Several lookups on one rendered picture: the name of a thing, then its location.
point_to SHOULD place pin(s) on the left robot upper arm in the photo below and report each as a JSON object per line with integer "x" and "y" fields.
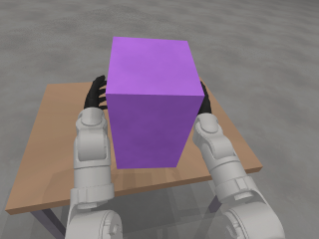
{"x": 101, "y": 224}

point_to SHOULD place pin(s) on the table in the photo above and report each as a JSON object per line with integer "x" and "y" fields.
{"x": 46, "y": 173}

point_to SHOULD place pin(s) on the robot left forearm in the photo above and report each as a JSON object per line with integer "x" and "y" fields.
{"x": 92, "y": 162}

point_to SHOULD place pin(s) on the right robot upper arm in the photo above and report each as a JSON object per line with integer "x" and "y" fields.
{"x": 254, "y": 220}

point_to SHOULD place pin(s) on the carton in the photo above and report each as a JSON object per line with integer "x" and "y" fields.
{"x": 153, "y": 96}

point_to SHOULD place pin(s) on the robot right forearm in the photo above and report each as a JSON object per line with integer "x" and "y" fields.
{"x": 232, "y": 185}

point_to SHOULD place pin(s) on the robot right hand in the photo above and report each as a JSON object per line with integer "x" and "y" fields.
{"x": 205, "y": 107}

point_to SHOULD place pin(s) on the robot left hand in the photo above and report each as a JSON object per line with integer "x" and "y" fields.
{"x": 92, "y": 99}

